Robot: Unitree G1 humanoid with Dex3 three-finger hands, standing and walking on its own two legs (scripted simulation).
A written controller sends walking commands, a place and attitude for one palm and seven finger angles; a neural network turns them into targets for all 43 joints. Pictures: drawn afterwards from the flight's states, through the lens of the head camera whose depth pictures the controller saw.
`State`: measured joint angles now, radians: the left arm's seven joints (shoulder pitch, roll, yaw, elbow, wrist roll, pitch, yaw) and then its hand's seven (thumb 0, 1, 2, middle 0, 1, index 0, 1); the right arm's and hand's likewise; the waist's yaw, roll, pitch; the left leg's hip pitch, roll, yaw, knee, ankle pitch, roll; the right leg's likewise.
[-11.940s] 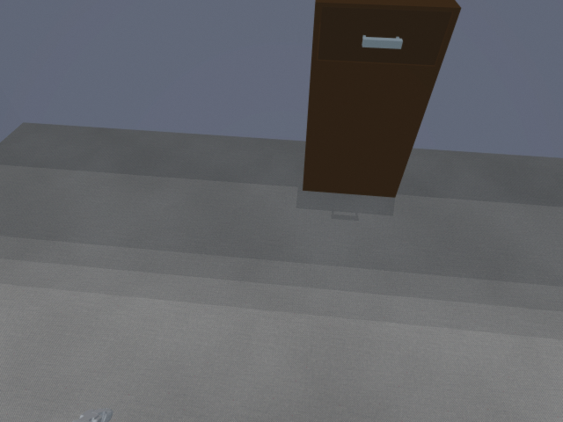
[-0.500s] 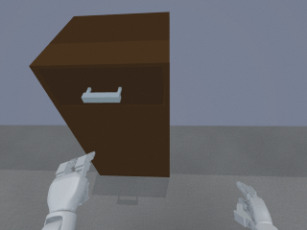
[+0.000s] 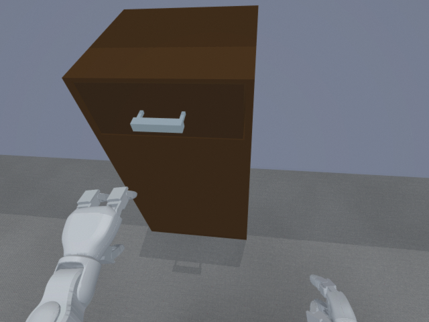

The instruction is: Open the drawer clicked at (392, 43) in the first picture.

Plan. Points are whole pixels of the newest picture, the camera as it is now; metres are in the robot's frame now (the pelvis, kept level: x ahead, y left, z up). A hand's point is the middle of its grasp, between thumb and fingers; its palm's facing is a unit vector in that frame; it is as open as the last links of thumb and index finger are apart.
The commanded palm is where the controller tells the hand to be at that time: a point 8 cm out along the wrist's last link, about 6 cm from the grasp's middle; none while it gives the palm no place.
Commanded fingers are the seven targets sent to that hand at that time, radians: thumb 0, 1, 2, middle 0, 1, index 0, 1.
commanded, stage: raise the hand with hooked fingers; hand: left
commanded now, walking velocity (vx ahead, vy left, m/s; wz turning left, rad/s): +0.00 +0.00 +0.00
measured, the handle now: (159, 119) +0.58 +0.22 +0.03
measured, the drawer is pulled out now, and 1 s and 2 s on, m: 0.00 0.00 0.00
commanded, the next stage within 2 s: move the hooked fingers above the handle in 1.10 s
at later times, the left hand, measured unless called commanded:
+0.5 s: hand (84, 187) +0.30 +0.26 +0.12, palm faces +0.07 -0.06 -1.00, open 13.5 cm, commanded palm +0.27 +0.26 +0.17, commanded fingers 0.00 -0.50 0.30 -0.30 -1.20 -0.30 -1.20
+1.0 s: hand (85, 171) +0.31 +0.25 +0.14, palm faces +0.02 -0.06 -1.00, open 13.8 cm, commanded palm +0.29 +0.26 +0.20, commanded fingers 0.00 -0.50 0.30 -0.30 -1.20 -0.30 -1.20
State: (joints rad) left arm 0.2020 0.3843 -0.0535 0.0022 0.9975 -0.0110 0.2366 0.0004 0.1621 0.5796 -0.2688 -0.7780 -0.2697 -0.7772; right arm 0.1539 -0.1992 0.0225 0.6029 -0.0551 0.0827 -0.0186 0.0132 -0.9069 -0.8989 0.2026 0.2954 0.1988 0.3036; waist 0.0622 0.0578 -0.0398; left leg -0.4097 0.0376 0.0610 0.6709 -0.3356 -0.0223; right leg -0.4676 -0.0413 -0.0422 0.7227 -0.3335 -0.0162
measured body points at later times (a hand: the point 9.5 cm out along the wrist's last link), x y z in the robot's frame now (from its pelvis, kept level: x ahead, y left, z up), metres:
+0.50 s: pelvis +0.01 +0.03 +0.02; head +0.02 -0.01 +0.47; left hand +0.29 +0.26 +0.17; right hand +0.24 -0.18 -0.08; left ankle +0.00 +0.14 -0.72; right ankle +0.02 -0.11 -0.72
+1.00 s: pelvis +0.01 +0.02 +0.03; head +0.03 -0.02 +0.47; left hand +0.31 +0.25 +0.20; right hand +0.20 -0.22 -0.10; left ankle +0.00 +0.14 -0.72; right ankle +0.02 -0.11 -0.72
